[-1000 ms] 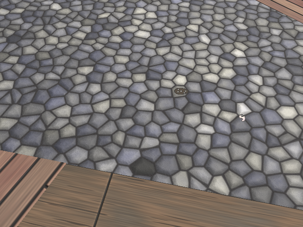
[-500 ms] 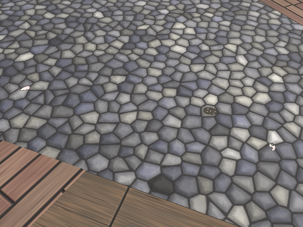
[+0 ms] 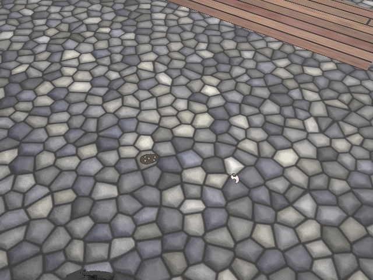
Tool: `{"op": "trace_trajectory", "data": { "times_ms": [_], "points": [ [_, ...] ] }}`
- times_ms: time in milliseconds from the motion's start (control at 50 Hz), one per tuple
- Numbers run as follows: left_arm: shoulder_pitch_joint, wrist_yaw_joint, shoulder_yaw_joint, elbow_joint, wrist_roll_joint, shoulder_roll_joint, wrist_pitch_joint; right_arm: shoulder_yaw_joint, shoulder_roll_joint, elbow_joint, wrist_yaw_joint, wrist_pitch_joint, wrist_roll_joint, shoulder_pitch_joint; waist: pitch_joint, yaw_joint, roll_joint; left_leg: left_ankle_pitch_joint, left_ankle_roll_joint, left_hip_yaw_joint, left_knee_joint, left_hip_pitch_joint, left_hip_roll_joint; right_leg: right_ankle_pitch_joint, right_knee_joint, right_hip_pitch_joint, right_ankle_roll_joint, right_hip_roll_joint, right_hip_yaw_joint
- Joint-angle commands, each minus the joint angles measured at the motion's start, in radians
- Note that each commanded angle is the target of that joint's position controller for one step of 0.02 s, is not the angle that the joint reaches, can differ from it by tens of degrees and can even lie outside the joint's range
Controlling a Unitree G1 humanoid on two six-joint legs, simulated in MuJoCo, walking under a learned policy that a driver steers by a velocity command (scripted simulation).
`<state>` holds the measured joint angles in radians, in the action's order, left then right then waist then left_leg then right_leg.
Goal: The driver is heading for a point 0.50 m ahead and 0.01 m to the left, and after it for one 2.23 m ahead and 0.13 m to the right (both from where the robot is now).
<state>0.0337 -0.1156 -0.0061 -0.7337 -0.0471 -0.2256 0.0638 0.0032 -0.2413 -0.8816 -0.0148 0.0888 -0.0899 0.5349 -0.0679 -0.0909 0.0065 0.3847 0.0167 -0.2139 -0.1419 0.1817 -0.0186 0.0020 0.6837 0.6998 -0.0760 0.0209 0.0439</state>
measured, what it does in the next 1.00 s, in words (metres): goes down: right foot, then left foot 0.15 m lower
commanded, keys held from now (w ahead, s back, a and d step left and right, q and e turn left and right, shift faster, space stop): w+e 0.22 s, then w+q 0.10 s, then q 0.34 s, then w+q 0.34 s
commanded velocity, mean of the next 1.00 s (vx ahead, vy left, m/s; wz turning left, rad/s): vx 0.35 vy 0.00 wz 0.07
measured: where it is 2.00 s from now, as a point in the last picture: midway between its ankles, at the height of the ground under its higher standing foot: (176, 179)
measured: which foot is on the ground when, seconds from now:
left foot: down 0.00-0.10, up 0.12-0.64, down 0.66-1.00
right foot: up 0.00-0.06, down 0.08-0.68, up 0.70-1.00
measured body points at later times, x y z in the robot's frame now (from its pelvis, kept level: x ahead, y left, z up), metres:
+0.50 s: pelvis +0.30 -0.03 -0.02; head +0.31 -0.02 +0.43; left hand +0.34 +0.22 -0.16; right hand +0.45 -0.27 -0.11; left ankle +0.49 +0.07 -0.71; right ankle +0.19 -0.11 -0.72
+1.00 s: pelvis +0.54 +0.01 -0.14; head +0.56 +0.03 +0.31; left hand +0.74 +0.26 -0.21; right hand +0.61 -0.25 -0.26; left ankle +0.58 +0.08 -0.87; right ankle +0.74 -0.16 -0.77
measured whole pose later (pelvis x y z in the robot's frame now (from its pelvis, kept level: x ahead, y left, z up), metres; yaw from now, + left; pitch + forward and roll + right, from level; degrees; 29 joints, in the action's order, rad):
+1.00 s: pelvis +0.54 +0.01 -0.14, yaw +8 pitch +2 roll -1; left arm 0.07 0.06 -0.01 -0.60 -0.02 -0.21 0.04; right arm 0.02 -0.22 -0.84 0.04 0.02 0.01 0.35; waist -0.01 -0.05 0.03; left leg 0.19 -0.09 0.07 -0.51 -0.35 0.09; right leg 0.06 1.06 0.87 0.11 0.07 -0.10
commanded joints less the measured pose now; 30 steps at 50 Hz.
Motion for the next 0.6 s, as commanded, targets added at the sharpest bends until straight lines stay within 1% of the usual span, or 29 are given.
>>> {"op": "trace_trajectory", "data": {
  "times_ms": [20, 60, 80, 100, 120, 140, 160, 180, 200, 220, 240, 260, 280, 300, 320, 340, 360, 380, 400, 420, 440, 460, 480, 500, 520, 540, 560, 580, 600],
  "points": [
    [-0.039, 0.014, -0.043, 0.075, 0.008, -0.119, 0.011, 0.04, -0.183, 0.028, -0.002, 0.019, -0.011, -0.048, 0.119, 0.106, -0.103, -1.055, -0.155, -0.013, -0.105, -0.127, -0.26, -0.055, -0.03, -0.146, -0.039, -0.058, 0.034],
    [0.073, 0.037, -0.071, 0.052, 0.027, -0.17, 0.027, 0.051, -0.23, 0.017, -0.005, 0.019, -0.019, -0.046, 0.087, 0.168, -0.112, -1.229, -0.116, -0.056, -0.303, -0.185, -0.241, -0.035, -0.069, -0.381, -0.077, -0.139, 0.073],
    [0.249, 0.059, -0.098, -0.006, 0.026, -0.222, 0.041, 0.041, -0.209, 0.016, -0.013, 0.026, -0.042, -0.029, -0.007, 0.214, -0.086, -1.141, -0.068, -0.042, -0.543, -0.368, -0.206, -0.005, 0.005, -0.688, -0.129, -0.15, 0.015],
    [0.498, 0.083, -0.114, -0.069, 0.021, -0.25, 0.036, -0.007, -0.094, 0.037, -0.027, 0.037, -0.077, 0.093, -0.281, 0.241, 0.075, -0.641, 0.054, 0.027, -0.903, -0.744, -0.125, -0.035, 0.023, -1.244, -0.331, 0.029, -0.329],
    [0.694, 0.08, -0.091, -0.136, 0.004, -0.212, 0.027, -0.007, -0.102, 0.047, -0.066, 0.037, -0.031, -0.031, -0.363, 0.321, 0.068, 0.156, 0.07, 0.149, -1.226, -0.921, 0.069, -0.198, -0.238, -1.342, -0.411, 0.215, -0.742],
    [0.668, 0.084, -0.106, -0.163, -0.014, -0.229, 0.058, -0.006, -0.083, 0.117, -0.067, 0.038, 0.029, -0.276, -0.063, 0.356, 0.037, 0.114, -0.005, 0.306, -1.278, -1.132, 0.046, -0.389, -0.353, -1.147, -0.283, 0.197, -0.719],
    [0.526, 0.073, -0.101, -0.145, 0.008, -0.215, 0.077, -0.001, -0.12, 0.132, -0.041, 0.046, 0.033, -0.347, 0.096, 0.303, 0.054, 0.066, -0.009, 0.341, -1.285, -1.146, -0.016, -0.424, -0.359, -0.881, -0.25, 0.176, -0.65],
    [0.414, 0.066, -0.064, -0.132, 0.017, -0.124, 0.082, -0.004, -0.13, 0.129, -0.014, 0.04, 0.002, -0.276, 0.025, 0.201, 0.04, 0.007, -0.04, 0.361, -1.199, -0.992, -0.051, -0.386, -0.387, -0.684, -0.256, 0.146, -0.599],
    [0.317, 0.059, -0.036, -0.118, 0.015, -0.06, 0.089, -0.02, -0.079, 0.129, 0.002, 0.031, -0.012, -0.25, 0.061, 0.121, 0.033, -0.014, -0.054, 0.361, -1.144, -0.872, -0.084, -0.378, -0.415, -0.472, -0.25, 0.134, -0.554],
    [0.216, 0.056, -0.018, -0.084, 0.011, -0.04, 0.086, -0.037, -0.028, 0.128, 0.014, 0.014, -0.013, -0.232, 0.082, 0.056, 0.025, 0.026, -0.045, 0.351, -1.096, -0.757, -0.101, -0.369, -0.46, -0.276, -0.25, 0.126, -0.534],
    [0.154, 0.058, -0.02, -0.057, 0.016, -0.052, 0.085, -0.039, -0.038, 0.129, 0.016, -0.005, -0.006, -0.215, 0.075, 0.032, 0.014, 0.035, -0.032, 0.323, -1.046, -0.725, -0.097, -0.346, -0.497, -0.209, -0.247, 0.123, -0.49],
    [0.133, 0.06, -0.027, -0.045, 0.015, -0.082, 0.089, -0.036, -0.062, 0.121, 0.012, -0.016, 0.004, -0.198, 0.068, 0.027, 0.01, 0.007, -0.017, 0.289, -0.973, -0.694, -0.102, -0.32, -0.505, -0.158, -0.228, 0.107, -0.426],
    [0.141, 0.059, -0.037, -0.043, 0.002, -0.117, 0.098, -0.034, -0.07, 0.112, 0.006, -0.019, 0.012, -0.189, 0.078, 0.034, 0.001, -0.094, -0.008, 0.256, -0.9, -0.635, -0.106, -0.242, -0.495, -0.092, -0.206, 0.074, -0.356],
    [0.18, 0.059, -0.044, -0.049, -0.013, -0.14, 0.099, -0.039, -0.057, 0.126, -0.006, -0.018, 0.009, -0.233, 0.087, 0.059, -0.021, -0.189, -0.006, 0.222, -0.782, -0.576, -0.099, -0.16, -0.486, -0.045, -0.184, 0.035, -0.283],
    [0.242, 0.055, -0.045, -0.072, -0.026, -0.155, 0.091, -0.054, -0.014, 0.146, -0.023, -0.02, 0.005, -0.297, 0.089, 0.096, 0.008, -0.27, 0.0, 0.182, -0.761, -0.517, -0.076, -0.139, -0.477, -0.007, -0.175, 0.012, -0.232],
    [0.26, 0.053, -0.045, -0.076, -0.047, -0.16, 0.089, -0.058, 0.003, 0.136, -0.045, -0.015, -0.02, -0.233, 0.075, 0.074, 0.025, -0.466, -0.014, 0.198, -0.885, -0.443, -0.066, -0.072, -0.378, 0.038, -0.168, 0.009, -0.204],
    [0.267, 0.055, -0.043, -0.065, -0.043, -0.157, 0.089, -0.045, -0.03, 0.145, -0.056, -0.005, -0.02, -0.23, 0.066, 0.066, 0.006, -0.471, -0.018, 0.187, -0.875, -0.474, -0.047, 0.043, -0.323, -0.008, -0.173, 0.026, -0.206],
    [0.265, 0.057, -0.04, -0.051, -0.033, -0.158, 0.091, -0.029, -0.074, 0.166, -0.06, 0.006, -0.011, -0.261, 0.058, 0.072, 0.017, -0.424, -0.014, 0.182, -0.857, -0.509, -0.043, 0.173, -0.273, -0.095, -0.166, 0.051, -0.221],
    [0.32, 0.076, -0.04, -0.059, -0.02, -0.154, 0.095, -0.016, -0.101, 0.197, -0.056, 0.015, -0.011, -0.336, 0.043, 0.123, 0.038, -0.432, -0.008, 0.211, -0.8, -0.683, -0.06, 0.201, -0.222, -0.312, -0.163, 0.063, -0.241],
    [0.4, 0.097, -0.036, -0.076, -0.004, -0.146, 0.094, -0.008, -0.117, 0.219, -0.049, 0.021, -0.012, -0.416, 0.051, 0.176, 0.051, -0.375, -0.004, 0.217, -0.748, -0.875, -0.07, 0.247, -0.157, -0.536, -0.157, 0.111, -0.299],
    [0.63, 0.151, -0.03, -0.18, 0.0, -0.083, 0.095, -0.014, -0.106, 0.248, -0.036, 0.02, 0.002, -0.541, 0.1, 0.297, 0.05, -0.463, 0.009, 0.388, -0.626, -1.391, -0.17, 0.101, -0.035, -1.015, -0.113, 0.203, -0.411],
    [0.795, 0.185, -0.022, -0.228, 0.021, -0.036, 0.08, -0.024, -0.066, 0.248, -0.033, 0.021, -0.004, -0.609, 0.11, 0.378, 0.032, -0.463, 0.025, 0.389, -0.508, -1.662, -0.182, 0.06, 0.05, -1.268, -0.098, 0.229, -0.434],
    [0.827, 0.193, -0.014, -0.233, 0.028, -0.014, 0.066, -0.029, -0.031, 0.227, -0.039, 0.026, -0.009, -0.619, 0.108, 0.391, 0.018, -0.498, 0.02, 0.353, -0.435, -1.677, -0.181, 0.064, 0.087, -1.254, -0.091, 0.209, -0.42],
    [0.745, 0.183, -0.001, -0.191, 0.027, -0.021, 0.058, -0.031, -0.015, 0.188, -0.055, 0.027, -0.012, -0.599, 0.094, 0.368, -0.003, -0.749, -0.01, 0.292, -0.335, -1.441, -0.177, 0.002, 0.079, -0.994, -0.109, 0.142, -0.349],
    [0.642, 0.154, 0.004, -0.165, -0.004, -0.048, 0.049, -0.04, 0.001, 0.161, -0.066, 0.019, -0.006, -0.576, 0.121, 0.311, -0.004, -1.073, -0.048, 0.238, -0.277, -1.049, -0.163, -0.166, 0.028, -0.582, -0.108, 0.067, -0.259],
    [0.555, 0.114, 0.008, -0.147, -0.023, -0.08, 0.045, -0.031, 0.004, 0.172, -0.063, 0.003, -0.004, -0.541, 0.138, 0.22, 0.033, -1.094, -0.057, 0.163, -0.403, -0.653, -0.104, -0.261, -0.064, -0.168, -0.126, 0.031, -0.216],
    [0.489, 0.094, 0.009, -0.121, -0.026, -0.092, 0.051, -0.018, -0.044, 0.158, -0.064, -0.017, 0.011, -0.47, 0.149, 0.159, 0.019, -1.04, -0.031, 0.181, -0.516, -0.482, -0.114, -0.353, -0.046, -0.006, -0.125, 0.041, -0.231],
    [0.44, 0.088, 0.014, -0.094, -0.003, -0.085, 0.061, 0.006, -0.103, 0.141, -0.059, -0.022, 0.01, -0.409, 0.147, 0.114, -0.011, -0.903, -0.012, 0.184, -0.534, -0.431, -0.109, -0.325, -0.01, -0.017, -0.099, 0.045, -0.221],
    [0.441, 0.092, 0.013, -0.09, 0.016, -0.098, 0.066, 0.021, -0.146, 0.133, -0.056, -0.024, 0.005, -0.387, 0.169, 0.113, -0.037, -0.795, -0.011, 0.181, -0.441, -0.458, -0.116, -0.288, 0.059, -0.128, -0.06, 0.063, -0.22]
  ]
}}
Keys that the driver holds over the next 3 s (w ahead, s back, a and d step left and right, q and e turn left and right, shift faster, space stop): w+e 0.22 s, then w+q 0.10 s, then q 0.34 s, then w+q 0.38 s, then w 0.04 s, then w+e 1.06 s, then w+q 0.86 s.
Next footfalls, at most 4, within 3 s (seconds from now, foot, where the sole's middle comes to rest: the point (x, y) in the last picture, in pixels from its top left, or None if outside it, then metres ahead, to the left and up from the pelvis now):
0.08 right None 0.23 -0.12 -0.76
0.66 left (155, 273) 0.62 0.09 -0.91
1.18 right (203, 233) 0.77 -0.12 -0.91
1.62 left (145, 196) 0.98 0.12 -0.91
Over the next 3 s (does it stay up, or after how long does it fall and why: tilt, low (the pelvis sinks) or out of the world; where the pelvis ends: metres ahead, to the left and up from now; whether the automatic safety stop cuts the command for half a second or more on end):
stays up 1.61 -0.14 -0.13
